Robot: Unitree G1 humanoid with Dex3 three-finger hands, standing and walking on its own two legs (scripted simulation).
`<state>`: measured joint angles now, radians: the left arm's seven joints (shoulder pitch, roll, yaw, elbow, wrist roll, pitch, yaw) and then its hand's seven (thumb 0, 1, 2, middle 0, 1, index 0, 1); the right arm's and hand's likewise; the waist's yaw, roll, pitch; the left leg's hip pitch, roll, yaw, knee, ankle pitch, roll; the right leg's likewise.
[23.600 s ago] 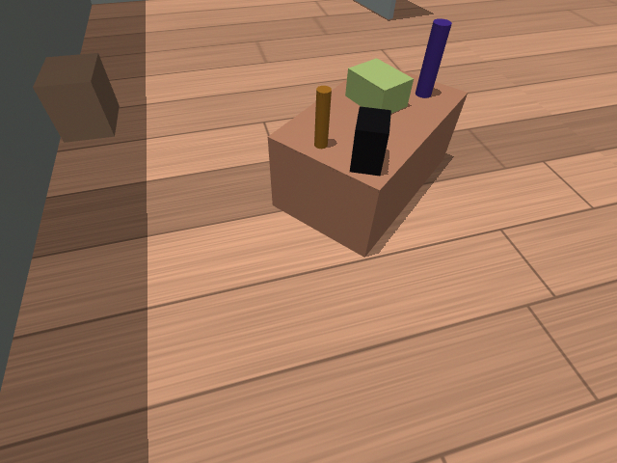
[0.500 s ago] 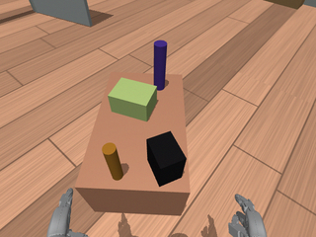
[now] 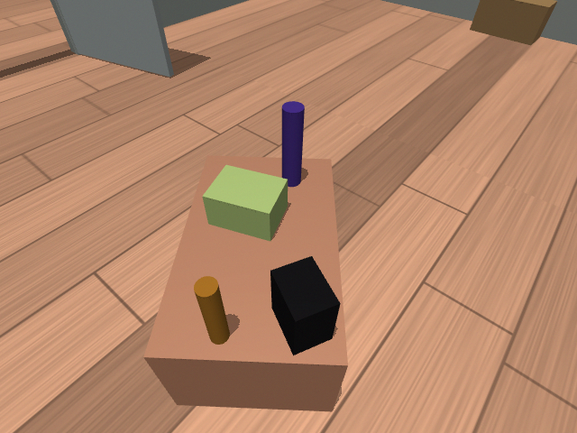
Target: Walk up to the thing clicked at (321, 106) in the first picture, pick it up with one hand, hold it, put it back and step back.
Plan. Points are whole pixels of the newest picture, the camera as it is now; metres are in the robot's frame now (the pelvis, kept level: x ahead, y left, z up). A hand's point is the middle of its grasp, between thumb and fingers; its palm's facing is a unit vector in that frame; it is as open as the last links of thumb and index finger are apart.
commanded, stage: home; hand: left
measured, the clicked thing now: (213, 313) +0.44 +0.18 -0.27
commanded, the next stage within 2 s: stand in 1.26 s
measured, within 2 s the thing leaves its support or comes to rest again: neither
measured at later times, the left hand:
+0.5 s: hand out of the picture +0.02 +0.25 -0.14, palm faces +0.00 -0.93 -0.37, open 17.4 cm
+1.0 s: hand out of the picture +0.06 +0.25 -0.14, palm faces +0.00 -0.93 -0.36, open 17.5 cm
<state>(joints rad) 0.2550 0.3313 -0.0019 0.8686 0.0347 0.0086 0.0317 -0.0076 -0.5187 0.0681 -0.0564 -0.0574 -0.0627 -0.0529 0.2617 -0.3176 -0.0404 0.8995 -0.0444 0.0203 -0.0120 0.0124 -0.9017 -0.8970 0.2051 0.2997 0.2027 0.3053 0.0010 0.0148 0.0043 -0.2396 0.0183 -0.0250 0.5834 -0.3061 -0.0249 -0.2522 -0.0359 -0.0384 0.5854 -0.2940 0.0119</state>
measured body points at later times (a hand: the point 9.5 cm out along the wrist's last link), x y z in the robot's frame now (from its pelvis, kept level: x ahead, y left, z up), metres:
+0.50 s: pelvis -0.01 +0.00 +0.01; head -0.03 -0.01 +0.46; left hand +0.02 +0.30 -0.12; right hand +0.05 -0.29 -0.13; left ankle +0.01 +0.14 -0.73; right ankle +0.01 -0.13 -0.73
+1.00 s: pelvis +0.00 +0.00 +0.02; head +0.00 -0.01 +0.47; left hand +0.06 +0.30 -0.11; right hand +0.07 -0.29 -0.12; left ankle +0.01 +0.14 -0.73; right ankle +0.01 -0.13 -0.73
